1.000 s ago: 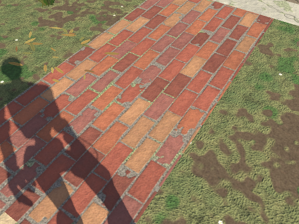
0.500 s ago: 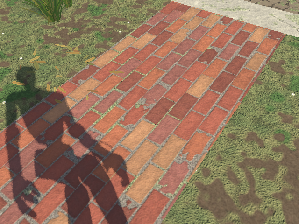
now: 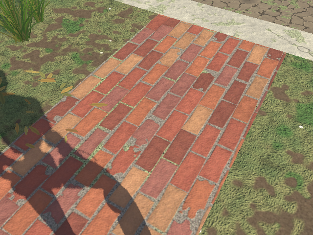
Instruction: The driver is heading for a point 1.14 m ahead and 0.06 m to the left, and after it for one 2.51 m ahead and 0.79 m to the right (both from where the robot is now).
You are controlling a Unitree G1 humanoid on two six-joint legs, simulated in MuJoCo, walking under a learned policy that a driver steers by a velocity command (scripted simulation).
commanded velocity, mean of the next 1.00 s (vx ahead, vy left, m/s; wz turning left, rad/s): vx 0.49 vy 0.00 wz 0.00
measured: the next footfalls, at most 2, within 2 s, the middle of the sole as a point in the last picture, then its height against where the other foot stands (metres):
right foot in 0.30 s outside the picture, level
left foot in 0.86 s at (141, 206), level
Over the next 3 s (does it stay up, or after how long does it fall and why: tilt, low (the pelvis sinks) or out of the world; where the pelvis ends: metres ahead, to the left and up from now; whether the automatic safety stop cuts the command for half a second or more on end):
stays up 0.86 -0.06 -0.01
